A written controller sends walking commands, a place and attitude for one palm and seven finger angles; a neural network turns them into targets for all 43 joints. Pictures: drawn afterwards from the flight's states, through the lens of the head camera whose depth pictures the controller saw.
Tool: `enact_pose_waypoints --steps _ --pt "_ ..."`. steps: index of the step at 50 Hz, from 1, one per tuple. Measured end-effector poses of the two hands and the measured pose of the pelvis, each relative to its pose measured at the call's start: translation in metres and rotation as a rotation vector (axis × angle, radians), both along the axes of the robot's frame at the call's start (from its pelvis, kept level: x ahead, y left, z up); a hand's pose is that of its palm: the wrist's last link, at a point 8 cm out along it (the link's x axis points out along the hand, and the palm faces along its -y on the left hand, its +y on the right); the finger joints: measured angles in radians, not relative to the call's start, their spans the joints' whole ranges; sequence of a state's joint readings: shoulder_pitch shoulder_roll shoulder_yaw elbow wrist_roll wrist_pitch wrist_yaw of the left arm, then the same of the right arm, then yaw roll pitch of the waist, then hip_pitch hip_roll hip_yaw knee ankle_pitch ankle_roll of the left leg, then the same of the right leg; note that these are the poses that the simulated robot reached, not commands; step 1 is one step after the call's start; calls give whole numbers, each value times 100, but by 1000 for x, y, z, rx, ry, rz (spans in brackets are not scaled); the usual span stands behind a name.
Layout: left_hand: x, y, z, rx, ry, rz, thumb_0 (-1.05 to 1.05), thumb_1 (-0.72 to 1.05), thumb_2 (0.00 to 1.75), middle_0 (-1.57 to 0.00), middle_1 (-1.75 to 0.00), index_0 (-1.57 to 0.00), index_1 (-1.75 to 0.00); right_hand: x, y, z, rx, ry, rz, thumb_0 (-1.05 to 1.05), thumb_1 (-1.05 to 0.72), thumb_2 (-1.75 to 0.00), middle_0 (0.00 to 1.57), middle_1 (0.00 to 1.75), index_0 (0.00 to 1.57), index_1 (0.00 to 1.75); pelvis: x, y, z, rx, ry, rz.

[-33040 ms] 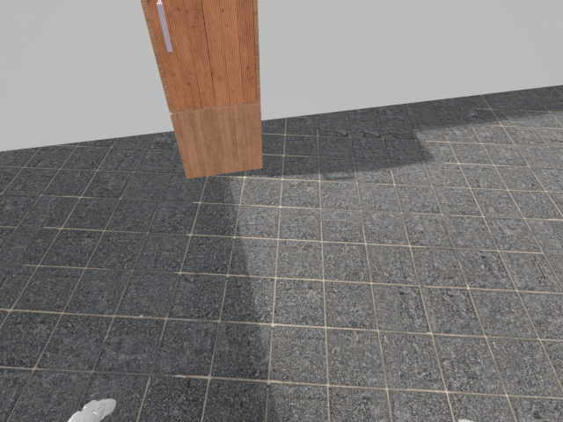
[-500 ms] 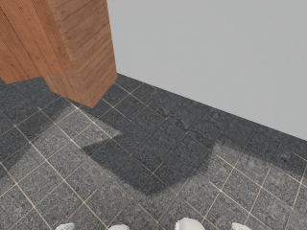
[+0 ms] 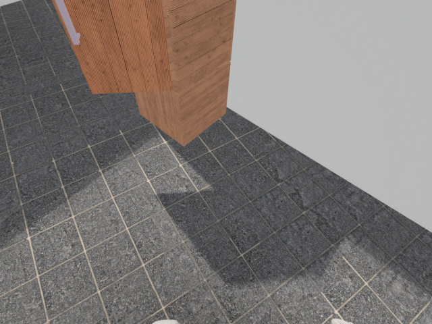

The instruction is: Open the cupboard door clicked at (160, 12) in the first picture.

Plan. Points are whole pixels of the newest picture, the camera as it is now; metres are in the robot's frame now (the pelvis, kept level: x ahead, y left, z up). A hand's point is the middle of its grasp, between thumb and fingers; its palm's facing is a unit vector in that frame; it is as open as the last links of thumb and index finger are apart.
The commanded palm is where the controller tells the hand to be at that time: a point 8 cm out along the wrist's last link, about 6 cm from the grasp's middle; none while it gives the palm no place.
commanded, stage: turn to face it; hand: left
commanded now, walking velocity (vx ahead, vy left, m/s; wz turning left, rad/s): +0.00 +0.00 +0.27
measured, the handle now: (69, 19) +1.00 +0.57 +0.01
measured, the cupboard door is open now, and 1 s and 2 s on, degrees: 48 48 48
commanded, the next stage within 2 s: take the last steps up to it in 0.14 s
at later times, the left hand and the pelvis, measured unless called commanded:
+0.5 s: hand out of the picture +0.02 +0.17 -0.14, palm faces +0.20 -0.95 -0.24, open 7.4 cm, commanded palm none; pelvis +0.01 -0.02 +0.01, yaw +9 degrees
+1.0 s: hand out of the picture +0.11 +0.29 -0.16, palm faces +0.27 -0.94 -0.21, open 7.4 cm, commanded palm none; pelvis +0.12 +0.09 +0.01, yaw +13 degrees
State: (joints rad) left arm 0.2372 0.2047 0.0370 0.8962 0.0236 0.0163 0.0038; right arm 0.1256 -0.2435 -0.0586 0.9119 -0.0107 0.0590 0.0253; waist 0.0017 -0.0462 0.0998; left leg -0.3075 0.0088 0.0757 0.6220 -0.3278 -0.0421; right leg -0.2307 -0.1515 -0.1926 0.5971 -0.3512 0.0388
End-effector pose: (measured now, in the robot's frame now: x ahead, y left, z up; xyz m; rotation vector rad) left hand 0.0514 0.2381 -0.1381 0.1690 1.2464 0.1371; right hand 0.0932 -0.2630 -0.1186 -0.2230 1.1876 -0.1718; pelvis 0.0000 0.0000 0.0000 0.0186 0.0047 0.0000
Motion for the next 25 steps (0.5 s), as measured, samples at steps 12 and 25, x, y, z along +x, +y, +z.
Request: enact_pose_waypoints --steps 12,25 --pt "-21 23 6 35 43 110 1 91 90 -20 -30 -20 -30 13 31 1 15 -8 111 1 -91 -90 20 30 20 30 -3 -3 6 -29 -2 69" --pt "-45 -22 26 40 2 194 0 91 90 -20 -30 -20 -30 11 -2 -15 73 103 132 1 -91 -90 20 30 20 30 14 -24 11 3 -14 157"
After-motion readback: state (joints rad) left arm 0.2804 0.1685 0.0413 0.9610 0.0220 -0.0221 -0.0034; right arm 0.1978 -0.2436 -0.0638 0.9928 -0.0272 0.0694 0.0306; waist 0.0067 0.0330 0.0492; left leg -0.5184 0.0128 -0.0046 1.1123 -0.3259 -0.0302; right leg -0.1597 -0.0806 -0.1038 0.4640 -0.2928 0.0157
